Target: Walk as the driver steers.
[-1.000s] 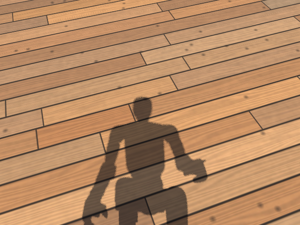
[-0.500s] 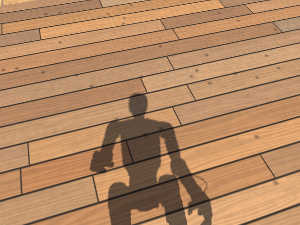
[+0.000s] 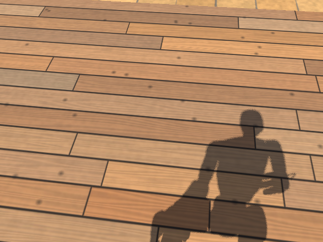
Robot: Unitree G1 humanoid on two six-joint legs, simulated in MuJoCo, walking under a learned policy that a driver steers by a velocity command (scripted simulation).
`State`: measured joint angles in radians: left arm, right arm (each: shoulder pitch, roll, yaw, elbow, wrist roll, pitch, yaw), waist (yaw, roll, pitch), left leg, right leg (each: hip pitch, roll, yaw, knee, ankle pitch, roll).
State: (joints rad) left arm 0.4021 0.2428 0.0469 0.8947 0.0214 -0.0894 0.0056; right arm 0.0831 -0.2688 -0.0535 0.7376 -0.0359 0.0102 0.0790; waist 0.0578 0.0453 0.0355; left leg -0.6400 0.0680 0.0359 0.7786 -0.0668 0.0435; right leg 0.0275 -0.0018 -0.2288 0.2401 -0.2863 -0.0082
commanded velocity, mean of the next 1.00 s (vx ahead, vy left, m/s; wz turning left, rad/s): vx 0.50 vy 0.00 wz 0.28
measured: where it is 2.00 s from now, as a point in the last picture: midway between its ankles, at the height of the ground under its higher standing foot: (131, 118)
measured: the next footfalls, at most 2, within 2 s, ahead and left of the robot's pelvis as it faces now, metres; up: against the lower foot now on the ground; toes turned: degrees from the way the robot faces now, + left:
left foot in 0.12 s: +0.22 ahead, +0.10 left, +0.00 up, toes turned +9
right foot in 0.68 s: +0.57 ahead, +0.02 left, +0.00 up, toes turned +13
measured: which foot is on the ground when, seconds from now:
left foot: up 0.00-0.10, down 0.12-0.70, up 0.72-1.00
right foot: down 0.00-0.14, up 0.16-0.66, down 0.68-1.00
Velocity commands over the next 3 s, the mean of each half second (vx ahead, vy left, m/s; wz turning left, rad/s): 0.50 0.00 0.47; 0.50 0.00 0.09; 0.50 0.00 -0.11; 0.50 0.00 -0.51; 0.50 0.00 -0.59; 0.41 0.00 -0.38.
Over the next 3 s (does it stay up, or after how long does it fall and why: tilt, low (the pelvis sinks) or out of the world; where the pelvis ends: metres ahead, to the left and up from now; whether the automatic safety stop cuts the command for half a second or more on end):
stays up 1.52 0.04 0.00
